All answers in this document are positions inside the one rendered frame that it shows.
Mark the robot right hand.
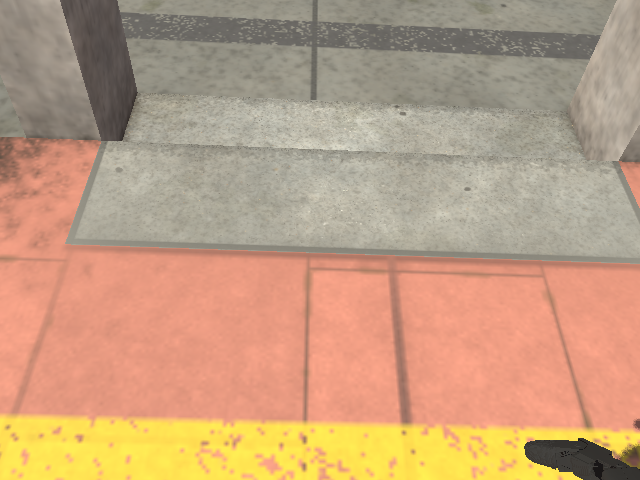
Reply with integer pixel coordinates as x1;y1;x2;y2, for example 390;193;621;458
524;438;640;480

